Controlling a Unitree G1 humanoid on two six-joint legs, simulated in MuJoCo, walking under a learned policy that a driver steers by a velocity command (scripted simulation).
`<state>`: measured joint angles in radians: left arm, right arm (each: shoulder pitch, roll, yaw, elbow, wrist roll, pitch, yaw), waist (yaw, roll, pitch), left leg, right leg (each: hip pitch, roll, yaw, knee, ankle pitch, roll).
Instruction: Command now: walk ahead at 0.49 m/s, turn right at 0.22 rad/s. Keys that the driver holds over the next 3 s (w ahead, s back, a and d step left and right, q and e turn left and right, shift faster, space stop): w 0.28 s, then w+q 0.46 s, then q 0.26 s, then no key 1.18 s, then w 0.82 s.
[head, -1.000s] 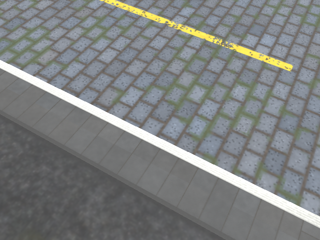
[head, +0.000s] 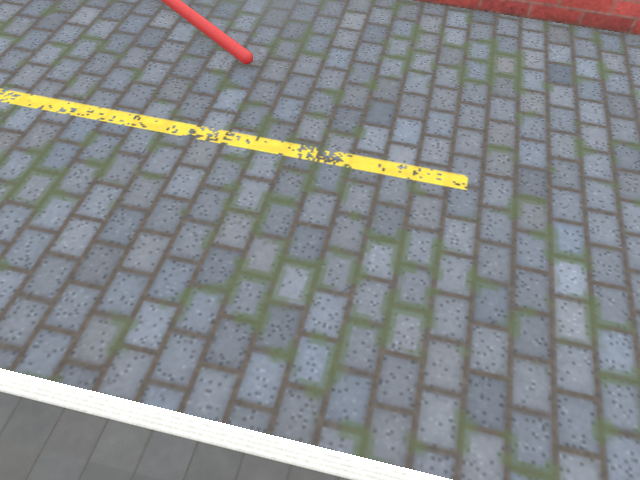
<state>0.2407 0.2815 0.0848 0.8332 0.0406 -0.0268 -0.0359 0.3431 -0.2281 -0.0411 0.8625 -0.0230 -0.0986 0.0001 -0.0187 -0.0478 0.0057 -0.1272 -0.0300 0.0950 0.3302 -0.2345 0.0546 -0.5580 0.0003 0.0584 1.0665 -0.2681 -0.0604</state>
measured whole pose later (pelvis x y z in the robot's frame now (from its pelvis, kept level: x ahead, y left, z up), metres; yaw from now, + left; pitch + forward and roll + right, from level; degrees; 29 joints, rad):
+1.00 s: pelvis +0.49 +0.02 -0.01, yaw +19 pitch +0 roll +0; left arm 0.14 0.27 0.06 0.79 0.03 -0.01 0.01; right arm 0.29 -0.28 -0.06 0.85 -0.01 -0.01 0.00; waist -0.04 -0.02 0.10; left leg -0.22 -0.11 -0.01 0.49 -0.26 0.11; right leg -0.53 -0.05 0.02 1.10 -0.35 0.03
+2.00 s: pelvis +0.62 +0.03 -0.14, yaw +26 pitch +3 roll +2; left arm 0.33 0.23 0.07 0.93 0.01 0.02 0.01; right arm 0.24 -0.14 0.04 0.79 -0.05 0.05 -0.05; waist 0.00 -0.07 -0.11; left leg -0.50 -0.08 0.06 1.34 -0.90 0.09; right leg -0.43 -0.01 0.13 0.48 -0.27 -0.03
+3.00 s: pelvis +0.91 -0.02 -0.16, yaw +24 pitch +1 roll -1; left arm 0.53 0.14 0.01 1.06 0.01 -0.07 0.01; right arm 0.00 -0.20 -0.03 0.86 -0.02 -0.04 0.04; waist 0.06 0.04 0.05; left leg -0.65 0.02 0.09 0.72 -0.04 0.06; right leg 0.10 0.11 -0.02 0.22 -0.32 -0.09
